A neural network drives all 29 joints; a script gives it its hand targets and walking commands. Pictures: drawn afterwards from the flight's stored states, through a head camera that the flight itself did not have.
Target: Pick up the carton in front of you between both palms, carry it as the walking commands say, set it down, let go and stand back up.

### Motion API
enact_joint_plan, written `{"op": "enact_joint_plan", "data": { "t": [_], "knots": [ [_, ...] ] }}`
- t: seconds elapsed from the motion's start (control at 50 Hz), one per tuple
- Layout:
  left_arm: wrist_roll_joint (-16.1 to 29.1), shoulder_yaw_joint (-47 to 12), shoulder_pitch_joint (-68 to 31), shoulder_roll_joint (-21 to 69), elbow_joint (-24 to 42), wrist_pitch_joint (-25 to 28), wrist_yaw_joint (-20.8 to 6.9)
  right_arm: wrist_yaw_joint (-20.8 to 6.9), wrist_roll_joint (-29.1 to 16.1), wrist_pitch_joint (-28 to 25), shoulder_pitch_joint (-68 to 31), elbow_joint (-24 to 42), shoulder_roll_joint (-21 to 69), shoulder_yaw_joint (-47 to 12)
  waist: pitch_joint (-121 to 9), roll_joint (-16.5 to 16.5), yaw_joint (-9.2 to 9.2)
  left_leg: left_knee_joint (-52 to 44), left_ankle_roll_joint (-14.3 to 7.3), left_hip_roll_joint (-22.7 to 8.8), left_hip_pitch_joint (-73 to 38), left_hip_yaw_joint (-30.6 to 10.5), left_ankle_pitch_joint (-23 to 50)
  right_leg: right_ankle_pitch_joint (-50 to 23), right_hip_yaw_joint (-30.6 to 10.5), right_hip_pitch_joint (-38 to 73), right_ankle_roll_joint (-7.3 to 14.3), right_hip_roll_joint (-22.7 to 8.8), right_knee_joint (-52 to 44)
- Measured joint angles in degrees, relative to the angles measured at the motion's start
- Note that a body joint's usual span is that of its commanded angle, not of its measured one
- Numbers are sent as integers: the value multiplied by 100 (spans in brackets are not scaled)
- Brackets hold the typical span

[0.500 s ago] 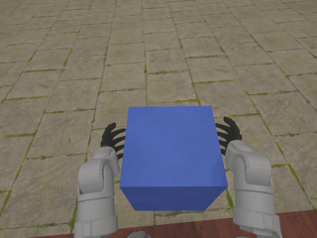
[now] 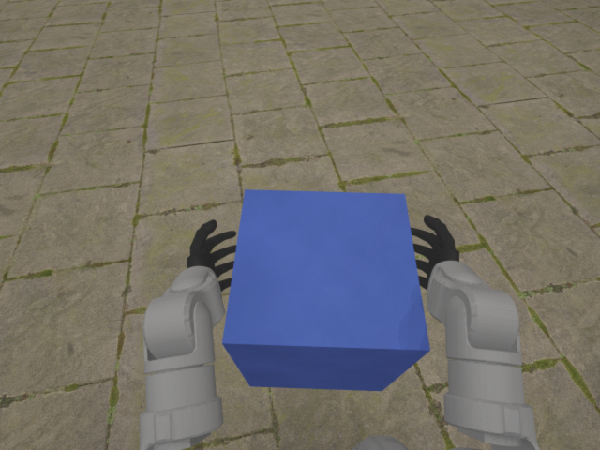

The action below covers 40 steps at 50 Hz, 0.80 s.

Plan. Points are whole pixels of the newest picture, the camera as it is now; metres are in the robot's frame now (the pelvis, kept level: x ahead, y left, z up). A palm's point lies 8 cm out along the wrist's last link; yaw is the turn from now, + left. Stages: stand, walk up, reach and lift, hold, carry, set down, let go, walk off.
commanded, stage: carry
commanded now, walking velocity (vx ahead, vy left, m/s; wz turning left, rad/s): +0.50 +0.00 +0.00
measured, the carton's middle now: (319, 299) +0.33 -0.01 +0.01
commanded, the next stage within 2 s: none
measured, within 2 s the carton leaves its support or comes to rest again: neither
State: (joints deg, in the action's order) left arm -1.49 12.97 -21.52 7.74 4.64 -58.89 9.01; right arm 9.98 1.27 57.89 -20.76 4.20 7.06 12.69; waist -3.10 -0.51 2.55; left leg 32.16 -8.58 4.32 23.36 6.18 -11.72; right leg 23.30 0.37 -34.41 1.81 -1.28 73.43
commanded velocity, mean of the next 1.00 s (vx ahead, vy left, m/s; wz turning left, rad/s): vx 0.50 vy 0.00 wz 0.00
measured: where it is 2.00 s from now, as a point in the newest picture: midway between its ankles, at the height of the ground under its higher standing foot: (293, 213)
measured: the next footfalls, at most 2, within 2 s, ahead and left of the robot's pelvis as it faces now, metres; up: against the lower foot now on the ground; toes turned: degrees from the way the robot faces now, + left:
right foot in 0.32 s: +0.39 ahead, -0.10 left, +0.00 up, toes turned -4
left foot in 0.84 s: +0.67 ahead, +0.10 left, +0.00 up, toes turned +10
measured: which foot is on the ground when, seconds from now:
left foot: down 0.00-0.34, up 0.36-0.82, down 0.84-1.00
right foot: up 0.00-0.30, down 0.32-0.86, up 0.88-1.00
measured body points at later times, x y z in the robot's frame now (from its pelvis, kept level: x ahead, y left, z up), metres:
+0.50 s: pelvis +0.30 -0.04 +0.00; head +0.32 -0.05 +0.45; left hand +0.62 +0.13 +0.08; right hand +0.64 -0.18 +0.08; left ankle +0.23 +0.07 -0.64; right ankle +0.35 -0.10 -0.73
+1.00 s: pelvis +0.61 +0.02 +0.01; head +0.60 +0.04 +0.46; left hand +0.86 +0.17 +0.09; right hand +0.86 -0.13 +0.09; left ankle +0.63 +0.10 -0.73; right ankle +0.54 -0.11 -0.65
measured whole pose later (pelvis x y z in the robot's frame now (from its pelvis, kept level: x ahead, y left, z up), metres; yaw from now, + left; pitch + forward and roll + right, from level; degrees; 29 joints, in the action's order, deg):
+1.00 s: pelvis +0.61 +0.02 +0.01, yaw -1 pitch +4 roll -1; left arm -2.6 2.4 1.8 7.4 28.3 -67.8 7.9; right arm 8.2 2.8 66.7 0.9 26.3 7.4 2.4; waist -6.8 -0.7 1.3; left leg 21.5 -3.9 -1.1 15.4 11.6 -10.6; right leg 19.3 3.7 -26.8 0.2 -4.2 61.5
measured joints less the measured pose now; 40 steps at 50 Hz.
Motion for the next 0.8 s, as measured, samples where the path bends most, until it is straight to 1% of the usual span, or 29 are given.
{"op": "enact_joint_plan", "data": {
  "t": [0.06, 0.14, 0.22, 0.26, 0.3, 0.32, 0.34, 0.36, 0.38, 0.4, 0.42, 0.44, 0.46, 0.5, 0.56, 0.64, 0.68, 0.74, 0.8],
  "knots": [
    [-132, 4, 128, 96, 163, 144, -17, -4, -80, -125, -2, 19, -18, -14, 78, 22, 70, -192, 23, -10, -347, -45, -174, -388, 4, -562, -69, -200, -589],
    [-171, -29, 284, 95, 386, 254, -25, -19, -109, -241, -30, 49, -2, -76, 74, 31, 113, -488, 104, -35, -900, -156, -433, -987, 65, -901, -93, -285, -1470],
    [-138, -56, 318, 37, 563, 236, -9, -30, -93, -245, -79, 130, 8, -141, -13, 9, 110, -762, 197, -50, -1511, -285, -751, -1686, 249, -719, -16, -193, -2736],
    [-137, -63, 311, -2, 599, 190, 1, -36, -56, -211, -113, 131, 12, -171, -91, 4, 103, -844, 257, -51, -1824, -329, -966, -2017, 421, -444, 66, -89, -3472],
    [-145, -76, 259, -21, 541, 137, 5, -43, -12, -144, -134, 121, -6, -171, -167, 47, 72, -694, 350, -84, -2073, -380, -1280, -2259, 644, -17, 162, 75, -4157],
    [-158, -91, 208, -20, 466, 110, 4, -49, 10, -103, -129, 114, -27, -156, -197, 51, 31, -363, 400, -92, -2105, -395, -1466, -2352, 750, 285, 196, 152, -4476],
    [-177, -101, 154, 11, 353, 109, 0, -64, 21, -65, -131, 87, -87, -144, -233, 115, -50, 228, 463, -150, -1981, -380, -1629, -2008, 794, 490, 308, 220, -4531],
    [-192, -111, 74, 42, 222, 118, 1, -97, 24, -43, -166, 12, -168, -127, -208, 218, -143, 1161, 579, -213, -1653, -435, -1682, -1719, 839, 485, 386, 288, -4307],
    [-196, -131, 5, 58, 98, 98, 1, -121, 32, -25, -166, -56, -231, -112, -167, 239, -225, 2137, 652, -193, -1251, -515, -1673, -1527, 859, 498, 434, 301, -4126],
    [-198, -140, -7, 73, 14, 65, -2, -136, 31, -2, -134, -106, -253, -98, -132, 214, -300, 2923, 670, -167, -862, -548, -1608, -1424, 855, 571, 456, 301, -4073],
    [-201, -127, 30, 85, -26, 37, -1, -148, 37, 26, -97, -137, -225, -79, -99, 179, -348, 3445, 671, -178, -508, -538, -1480, -1395, 843, 694, 445, 296, -4124],
    [-189, -105, 91, 95, -32, 20, -2, -147, 70, 47, -70, -149, -166, -47, -62, 154, -371, 3707, 673, -230, -189, -509, -1332, -1366, 833, 842, 437, 293, -4231],
    [-166, -82, 150, 101, -14, 17, -3, -150, 110, 58, -56, -143, -96, -10, -22, 136, -381, 3758, 682, -309, 95, -475, -1187, -1341, 823, 1002, 432, 290, -4369],
    [-110, -46, 234, 101, 79, 47, -5, -164, 176, 37, -56, -81, 17, 37, 47, 109, -385, 3471, 723, -489, 564, -421, -931, -1308, 797, 1308, 412, 280, -4657],
    [-56, -57, 300, 84, 271, 126, -22, -187, 218, -42, -17, 101, 83, -1, 59, 80, -365, 2610, 829, -718, 1027, -383, -627, -1251, 748, 1733, 392, 266, -5065],
    [-49, -152, 472, 128, 604, 112, -48, -203, 218, -20, 246, 519, 99, -118, -72, 49, -332, 1330, 953, -880, 1214, -278, -61, -1111, 662, 2330, 299, 235, -5565],
    [-48, -282, 643, 105, 835, 22, -59, -201, 210, 57, 465, 792, 129, -187, -157, 36, -304, 811, 976, -885, 1170, -186, 233, -986, 622, 2649, 232, 208, -5758],
    [-25, -512, 948, 37, 1209, -189, -97, -192, 190, 253, 857, 1240, 112, -378, -287, 20, -275, 175, 971, -810, 980, -12, 564, -715, 576, 3132, 113, 167, -5949],
    [-44, -725, 1295, -12, 1601, -423, -96, -175, 164, 494, 1189, 1622, 54, -580, -381, -20, -279, -513, 911, -666, 563, 284, 834, -265, 511, 3534, -39, 97, -5827]
  ]
}}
